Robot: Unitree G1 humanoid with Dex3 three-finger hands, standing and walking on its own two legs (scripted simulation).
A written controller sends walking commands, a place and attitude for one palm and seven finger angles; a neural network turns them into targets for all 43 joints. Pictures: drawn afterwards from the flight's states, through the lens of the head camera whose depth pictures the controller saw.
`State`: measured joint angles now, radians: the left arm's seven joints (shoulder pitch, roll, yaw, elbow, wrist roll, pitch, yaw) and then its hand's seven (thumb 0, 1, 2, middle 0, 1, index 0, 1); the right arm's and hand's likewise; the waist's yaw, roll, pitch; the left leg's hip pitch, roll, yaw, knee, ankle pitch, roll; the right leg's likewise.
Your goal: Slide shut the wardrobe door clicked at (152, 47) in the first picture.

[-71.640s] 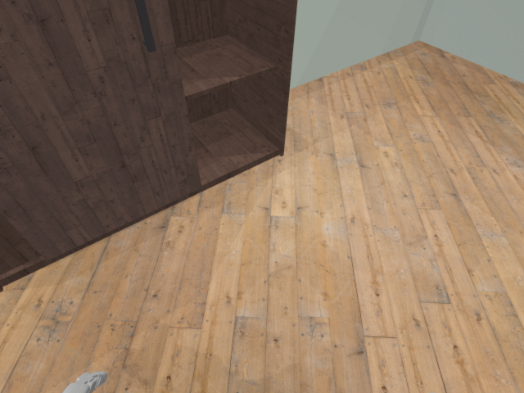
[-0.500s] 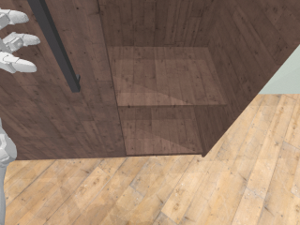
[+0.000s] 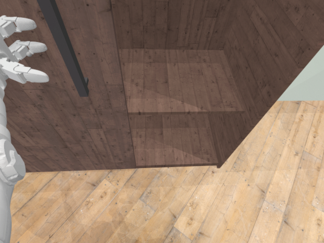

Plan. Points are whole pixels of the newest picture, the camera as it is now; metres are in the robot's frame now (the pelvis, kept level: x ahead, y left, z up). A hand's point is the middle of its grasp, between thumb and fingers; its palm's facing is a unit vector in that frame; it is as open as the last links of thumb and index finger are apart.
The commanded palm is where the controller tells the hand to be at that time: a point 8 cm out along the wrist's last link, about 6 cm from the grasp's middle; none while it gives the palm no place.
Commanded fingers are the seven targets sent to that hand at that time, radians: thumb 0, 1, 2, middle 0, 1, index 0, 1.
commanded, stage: move the hooked fingers beside the handle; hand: left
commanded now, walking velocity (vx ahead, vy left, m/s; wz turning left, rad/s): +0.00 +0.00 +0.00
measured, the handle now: (66, 38) +0.54 +0.18 +0.19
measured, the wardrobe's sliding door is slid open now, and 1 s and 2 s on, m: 0.53 0.53 0.53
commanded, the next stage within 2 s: feel for the door with the fingertips in 0.48 s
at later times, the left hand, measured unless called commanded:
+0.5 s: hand (28, 52) +0.49 +0.24 +0.20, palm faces +0.00 -1.00 -0.01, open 13.9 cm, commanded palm +0.46 +0.30 +0.19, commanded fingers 0.00 -0.50 0.30 -0.30 -1.20 -0.30 -1.20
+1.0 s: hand (54, 55) +0.48 +0.19 +0.20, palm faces -0.02 -1.00 +0.01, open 13.9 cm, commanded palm +0.46 +0.25 +0.19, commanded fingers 0.00 -0.50 0.30 -0.30 -1.20 -0.30 -1.20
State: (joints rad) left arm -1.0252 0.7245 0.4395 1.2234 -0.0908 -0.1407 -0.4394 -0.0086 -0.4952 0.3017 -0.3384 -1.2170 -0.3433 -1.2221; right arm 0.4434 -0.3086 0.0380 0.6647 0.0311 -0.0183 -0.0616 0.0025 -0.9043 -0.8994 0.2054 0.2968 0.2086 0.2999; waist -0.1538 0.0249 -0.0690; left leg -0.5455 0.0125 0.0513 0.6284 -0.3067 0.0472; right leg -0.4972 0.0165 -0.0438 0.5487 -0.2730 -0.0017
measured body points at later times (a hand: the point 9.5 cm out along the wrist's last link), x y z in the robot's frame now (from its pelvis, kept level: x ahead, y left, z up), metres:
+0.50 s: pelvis +0.02 -0.01 +0.00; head +0.07 +0.00 +0.45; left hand +0.48 +0.30 +0.20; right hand +0.05 -0.28 -0.11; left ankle -0.01 +0.08 -0.73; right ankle -0.01 -0.12 -0.73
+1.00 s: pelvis +0.01 -0.02 +0.01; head +0.05 -0.02 +0.46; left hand +0.47 +0.25 +0.20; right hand +0.06 -0.29 -0.11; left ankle -0.01 +0.08 -0.73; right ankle -0.01 -0.12 -0.73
